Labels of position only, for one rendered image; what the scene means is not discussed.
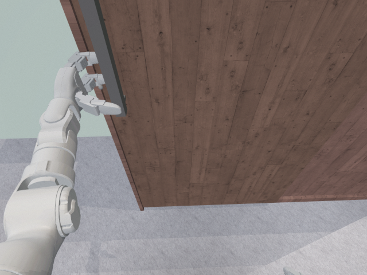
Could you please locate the handle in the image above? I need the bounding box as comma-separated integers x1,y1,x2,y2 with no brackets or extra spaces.
78,0,127,117

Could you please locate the left robot upper arm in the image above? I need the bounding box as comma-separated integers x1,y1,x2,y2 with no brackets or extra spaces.
0,185,81,275

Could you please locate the robot left forearm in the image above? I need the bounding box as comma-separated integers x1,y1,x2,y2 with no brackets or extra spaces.
3,98,81,238

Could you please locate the left robot hand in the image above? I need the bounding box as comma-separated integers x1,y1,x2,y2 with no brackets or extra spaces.
54,51,122,116

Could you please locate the wardrobe door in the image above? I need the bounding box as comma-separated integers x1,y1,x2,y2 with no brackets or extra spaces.
71,0,367,207
282,93,367,196

